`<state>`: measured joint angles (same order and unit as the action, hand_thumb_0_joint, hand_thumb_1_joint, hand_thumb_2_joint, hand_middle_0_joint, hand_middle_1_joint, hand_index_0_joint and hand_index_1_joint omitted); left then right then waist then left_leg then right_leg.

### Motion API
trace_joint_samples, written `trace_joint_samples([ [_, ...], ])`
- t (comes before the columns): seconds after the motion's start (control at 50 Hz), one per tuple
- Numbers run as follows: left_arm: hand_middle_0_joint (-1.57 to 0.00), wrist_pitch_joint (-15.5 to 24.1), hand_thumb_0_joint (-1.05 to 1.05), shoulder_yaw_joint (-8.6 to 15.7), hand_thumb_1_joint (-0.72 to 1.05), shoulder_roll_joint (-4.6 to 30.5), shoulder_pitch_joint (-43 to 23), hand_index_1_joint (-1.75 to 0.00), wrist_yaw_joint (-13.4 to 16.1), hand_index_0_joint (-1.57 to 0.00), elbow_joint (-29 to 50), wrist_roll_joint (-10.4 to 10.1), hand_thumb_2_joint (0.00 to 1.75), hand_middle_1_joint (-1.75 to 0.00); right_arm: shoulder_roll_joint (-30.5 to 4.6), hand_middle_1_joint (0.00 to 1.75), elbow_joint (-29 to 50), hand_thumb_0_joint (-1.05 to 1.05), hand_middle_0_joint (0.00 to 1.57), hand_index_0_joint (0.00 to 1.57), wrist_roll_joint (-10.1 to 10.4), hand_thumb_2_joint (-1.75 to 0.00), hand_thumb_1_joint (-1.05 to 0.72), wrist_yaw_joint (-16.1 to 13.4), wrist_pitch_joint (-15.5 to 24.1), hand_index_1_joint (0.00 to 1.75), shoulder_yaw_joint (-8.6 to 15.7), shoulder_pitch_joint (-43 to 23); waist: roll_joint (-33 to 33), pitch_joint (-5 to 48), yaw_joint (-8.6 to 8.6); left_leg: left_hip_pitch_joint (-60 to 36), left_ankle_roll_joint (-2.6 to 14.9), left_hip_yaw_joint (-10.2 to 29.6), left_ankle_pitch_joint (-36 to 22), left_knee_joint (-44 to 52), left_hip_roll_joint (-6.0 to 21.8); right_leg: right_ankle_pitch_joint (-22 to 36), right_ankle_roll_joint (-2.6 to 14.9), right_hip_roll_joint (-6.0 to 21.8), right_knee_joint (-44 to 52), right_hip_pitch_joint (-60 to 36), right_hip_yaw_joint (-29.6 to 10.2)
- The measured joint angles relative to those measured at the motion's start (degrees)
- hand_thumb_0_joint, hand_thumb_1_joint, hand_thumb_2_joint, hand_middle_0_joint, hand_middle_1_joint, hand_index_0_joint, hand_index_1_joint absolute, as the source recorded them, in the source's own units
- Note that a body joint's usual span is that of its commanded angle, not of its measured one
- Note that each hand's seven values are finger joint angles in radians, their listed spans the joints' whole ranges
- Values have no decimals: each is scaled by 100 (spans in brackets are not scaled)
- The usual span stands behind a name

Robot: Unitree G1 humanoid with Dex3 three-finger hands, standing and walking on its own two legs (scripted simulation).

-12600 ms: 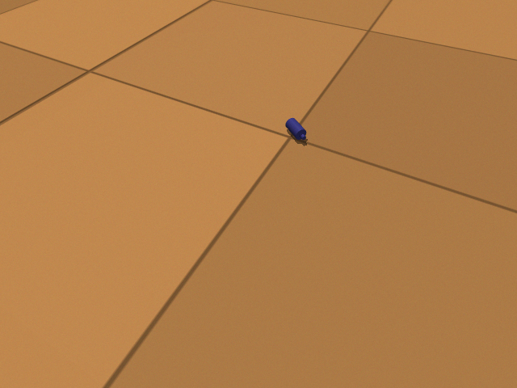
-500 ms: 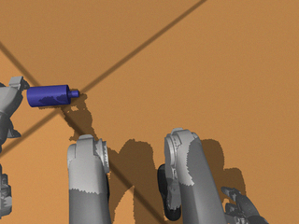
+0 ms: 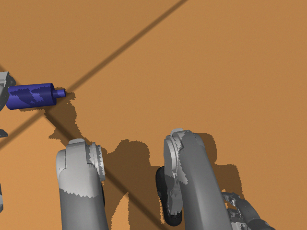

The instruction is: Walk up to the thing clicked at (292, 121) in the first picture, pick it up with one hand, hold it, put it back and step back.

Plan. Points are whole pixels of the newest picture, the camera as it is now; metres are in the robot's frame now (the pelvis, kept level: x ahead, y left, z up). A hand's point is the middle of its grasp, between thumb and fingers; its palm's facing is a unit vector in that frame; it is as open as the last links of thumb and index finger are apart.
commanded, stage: rise first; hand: left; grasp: from above
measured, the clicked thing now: (38, 95) +0.48 +0.32 -0.29
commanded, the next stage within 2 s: approach in 1.76 s
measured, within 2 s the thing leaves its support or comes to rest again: neither
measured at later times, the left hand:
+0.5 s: hand (0, 107) +0.41 +0.36 -0.17, palm faces -0.45 -0.09 -0.89, open 14.0 cm
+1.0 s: hand (0, 101) +0.43 +0.37 -0.18, palm faces -0.46 -0.09 -0.88, open 14.0 cm
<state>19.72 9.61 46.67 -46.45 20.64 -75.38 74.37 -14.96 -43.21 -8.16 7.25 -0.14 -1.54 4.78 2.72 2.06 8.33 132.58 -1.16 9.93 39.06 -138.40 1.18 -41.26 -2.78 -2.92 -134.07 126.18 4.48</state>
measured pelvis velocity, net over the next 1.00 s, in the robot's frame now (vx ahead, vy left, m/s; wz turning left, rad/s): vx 0.00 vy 0.00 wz -0.02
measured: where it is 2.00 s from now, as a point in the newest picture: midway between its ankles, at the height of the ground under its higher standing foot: (134, 212)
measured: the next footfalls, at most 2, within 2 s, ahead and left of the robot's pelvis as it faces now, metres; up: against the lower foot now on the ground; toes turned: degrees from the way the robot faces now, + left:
none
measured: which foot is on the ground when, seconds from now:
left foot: down 0.00-1.00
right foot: down 0.00-1.00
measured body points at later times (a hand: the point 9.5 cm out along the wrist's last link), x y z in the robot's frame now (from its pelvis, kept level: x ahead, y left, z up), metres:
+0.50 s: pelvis +0.00 +0.00 -0.01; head +0.24 +0.09 +0.36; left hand +0.43 +0.37 -0.12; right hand +0.09 -0.28 -0.12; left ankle +0.08 +0.13 -0.30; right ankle +0.09 -0.13 -0.30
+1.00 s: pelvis +0.00 +0.00 -0.01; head +0.24 +0.10 +0.36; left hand +0.45 +0.37 -0.13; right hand +0.08 -0.27 -0.11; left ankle +0.08 +0.13 -0.30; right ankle +0.09 -0.13 -0.30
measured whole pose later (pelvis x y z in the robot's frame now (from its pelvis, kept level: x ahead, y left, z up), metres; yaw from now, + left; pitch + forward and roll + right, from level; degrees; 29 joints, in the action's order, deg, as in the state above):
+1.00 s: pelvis +0.00 +0.00 -0.01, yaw -1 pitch +32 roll -10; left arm 19.1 9.3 51.8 -52.8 20.0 -81.7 75.1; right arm -15.2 -42.3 -9.2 7.7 -0.2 -5.5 5.4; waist 3.1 0.4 11.6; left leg 134.5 -0.9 11.2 38.9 -140.7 0.8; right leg -40.9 -3.3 -3.2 -135.2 127.3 5.5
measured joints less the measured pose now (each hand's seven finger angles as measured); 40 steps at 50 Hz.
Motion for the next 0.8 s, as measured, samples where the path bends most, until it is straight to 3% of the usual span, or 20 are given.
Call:
trace_joint_samples([
  [0.52,-10,3,0,86,-52,266,-298,-100,28,-10,-355,-14,100,-100,-31,30,-13,0,21,21,-100,-90,-91,33,12,30,-181,-19,1,-113,143,142,-36,106,31,-187,-9,3,-22,-31,-141,137,73],
  [0.8,-12,-89,0,-31,-52,368,-492,-99,-21,-10,-464,21,101,-98,-13,30,25,0,21,21,-94,-90,-91,47,0,30,-272,16,39,-116,242,158,14,105,28,-217,-24,-9,-41,-26,-129,96,77],
])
